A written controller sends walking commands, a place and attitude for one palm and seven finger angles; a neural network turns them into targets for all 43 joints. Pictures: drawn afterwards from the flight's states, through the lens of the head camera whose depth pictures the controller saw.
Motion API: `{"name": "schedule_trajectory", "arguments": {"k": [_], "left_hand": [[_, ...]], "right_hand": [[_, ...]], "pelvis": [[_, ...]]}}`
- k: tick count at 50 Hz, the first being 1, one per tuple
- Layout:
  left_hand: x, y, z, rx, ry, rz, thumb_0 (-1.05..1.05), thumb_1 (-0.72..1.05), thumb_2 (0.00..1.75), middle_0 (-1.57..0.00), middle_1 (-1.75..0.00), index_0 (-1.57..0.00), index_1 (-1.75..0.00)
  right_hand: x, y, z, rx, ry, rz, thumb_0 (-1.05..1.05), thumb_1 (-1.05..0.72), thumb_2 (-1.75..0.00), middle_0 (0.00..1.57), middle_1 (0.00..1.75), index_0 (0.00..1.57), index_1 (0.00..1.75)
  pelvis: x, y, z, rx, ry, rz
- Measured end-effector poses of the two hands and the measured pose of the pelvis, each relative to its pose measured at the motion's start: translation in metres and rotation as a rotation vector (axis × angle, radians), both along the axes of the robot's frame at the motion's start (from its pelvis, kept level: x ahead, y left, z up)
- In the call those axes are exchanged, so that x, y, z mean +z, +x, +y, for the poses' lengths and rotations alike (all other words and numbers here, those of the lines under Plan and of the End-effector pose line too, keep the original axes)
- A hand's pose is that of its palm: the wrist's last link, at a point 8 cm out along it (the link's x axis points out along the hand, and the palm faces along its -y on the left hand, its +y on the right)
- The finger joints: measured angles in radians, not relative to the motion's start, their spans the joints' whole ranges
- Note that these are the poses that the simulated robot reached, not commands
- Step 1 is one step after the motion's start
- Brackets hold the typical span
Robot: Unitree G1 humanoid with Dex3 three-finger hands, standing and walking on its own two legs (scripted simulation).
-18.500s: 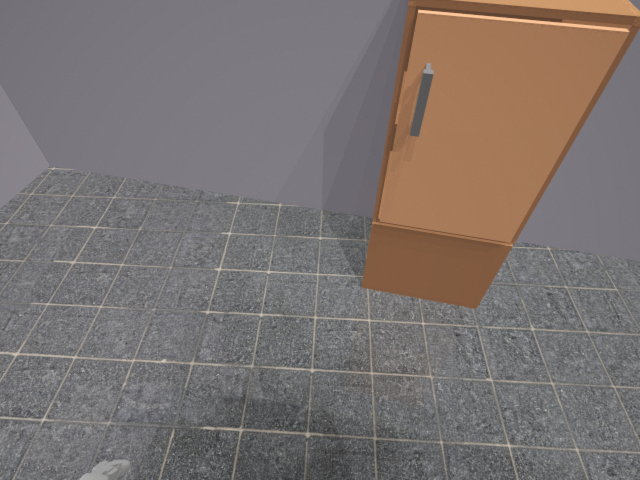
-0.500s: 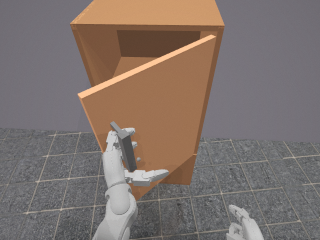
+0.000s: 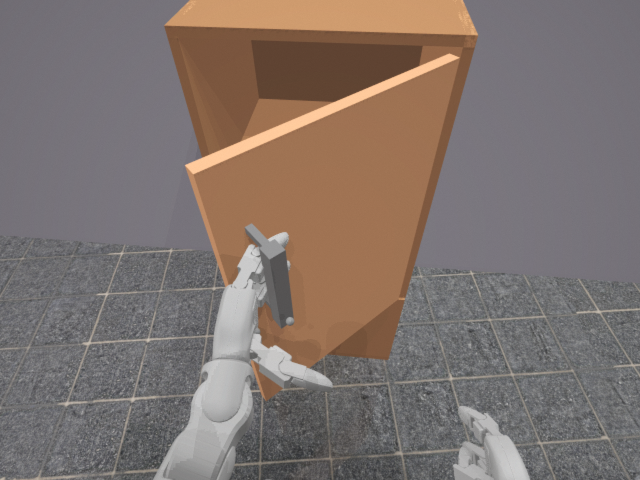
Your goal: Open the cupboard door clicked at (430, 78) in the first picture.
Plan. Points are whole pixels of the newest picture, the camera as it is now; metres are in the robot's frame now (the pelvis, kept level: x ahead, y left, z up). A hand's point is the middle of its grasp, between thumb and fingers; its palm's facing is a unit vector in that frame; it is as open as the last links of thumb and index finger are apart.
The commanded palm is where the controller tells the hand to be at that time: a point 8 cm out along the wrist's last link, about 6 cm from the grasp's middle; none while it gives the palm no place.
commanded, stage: slide the hand sideways off the handle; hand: left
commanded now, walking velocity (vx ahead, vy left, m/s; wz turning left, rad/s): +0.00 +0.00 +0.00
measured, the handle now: (269, 277) +0.34 +0.10 +0.08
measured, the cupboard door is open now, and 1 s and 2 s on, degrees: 45 46 46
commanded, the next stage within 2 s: draw the hand back to the body in 1.06 s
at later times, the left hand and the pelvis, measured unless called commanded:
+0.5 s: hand (275, 349) +0.24 +0.07 +0.08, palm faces -0.09 -1.00 -0.03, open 16.3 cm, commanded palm +0.22 +0.13 +0.08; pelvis +0.00 +0.00 +0.00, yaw -2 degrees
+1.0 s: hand (216, 382) +0.21 +0.13 +0.08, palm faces -0.01 -1.00 -0.05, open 16.2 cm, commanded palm +0.17 +0.18 +0.08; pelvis +0.02 -0.01 -0.01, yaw -1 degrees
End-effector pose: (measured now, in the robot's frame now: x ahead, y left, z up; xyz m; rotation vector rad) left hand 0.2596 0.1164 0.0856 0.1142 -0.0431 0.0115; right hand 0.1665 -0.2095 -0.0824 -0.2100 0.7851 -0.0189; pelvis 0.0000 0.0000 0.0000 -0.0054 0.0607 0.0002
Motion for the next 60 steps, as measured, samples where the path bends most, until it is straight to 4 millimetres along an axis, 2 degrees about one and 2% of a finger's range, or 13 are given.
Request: {"name": "schedule_trajectory", "arguments": {"k": [3,5,9,15,37,51,56,60], "left_hand": [[0.0,-0.004,0.002,-0.154,-0.013,0.011,-0.02,-0.5,0.3,-0.24,-0.41,-0.18,-0.42],[0.0,-0.005,0.0,-0.191,-0.062,0.03,-0.02,-0.5,0.3,-0.22,-0.38,-0.16,-0.39],[0.0,-0.006,-0.004,-0.153,-0.143,0.05,-0.02,-0.51,0.3,-0.18,-0.34,-0.15,-0.34],[0.001,-0.015,-0.006,-0.105,-0.119,0.025,-0.02,-0.5,0.3,-0.15,-0.31,-0.17,-0.32],[-0.003,-0.043,0.032,-0.081,-0.08,0.066,-0.02,-0.5,0.3,-0.2,-0.33,-0.2,-0.32],[-0.004,-0.076,0.071,-0.017,-0.066,0.075,-0.02,-0.5,0.3,-0.17,-0.32,-0.18,-0.32],[-0.004,-0.084,0.071,-0.052,-0.077,0.058,-0.02,-0.5,0.3,-0.16,-0.31,-0.16,-0.31],[-0.006,-0.082,0.066,-0.089,-0.088,0.044,-0.02,-0.5,0.3,-0.15,-0.31,-0.15,-0.3]], "right_hand": [[-0.002,-0.007,-0.001,-0.016,0.005,-0.018,0.01,-0.9,-0.9,0.2,0.3,0.2,0.3],[-0.002,-0.012,-0.001,-0.032,0.011,-0.034,0.01,-0.9,-0.9,0.2,0.3,0.2,0.3],[0.002,-0.018,0.001,-0.048,0.024,-0.061,0.01,-0.9,-0.9,0.2,0.3,0.2,0.3],[0.01,-0.02,0.001,-0.037,0.037,-0.092,0.01,-0.9,-0.9,0.2,0.3,0.2,0.3],[0.012,0.013,-0.02,-0.034,0.012,-0.137,0.01,-0.9,-0.9,0.2,0.3,0.2,0.3],[0.008,0.026,-0.025,-0.039,0.0,-0.167,0.01,-0.9,-0.9,0.2,0.3,0.2,0.3],[0.006,0.028,-0.021,-0.031,-0.001,-0.189,0.01,-0.9,-0.9,0.2,0.3,0.2,0.3],[0.005,0.025,-0.015,-0.029,0.0,-0.204,0.01,-0.9,-0.9,0.2,0.3,0.2,0.3]], "pelvis": [[-0.001,-0.004,0.003,0.002,-0.004,-0.009],[0.0,-0.007,0.005,-0.002,-0.005,-0.014],[0.001,-0.008,0.007,-0.016,0.002,-0.016],[0.001,-0.007,0.005,-0.031,0.009,-0.012],[-0.002,0.015,-0.01,-0.023,0.008,0.025],[-0.01,0.023,-0.011,-0.009,-0.001,0.052],[-0.015,0.019,-0.007,-0.002,-0.008,0.059],[-0.018,0.014,-0.003,-0.002,-0.012,0.062]]}}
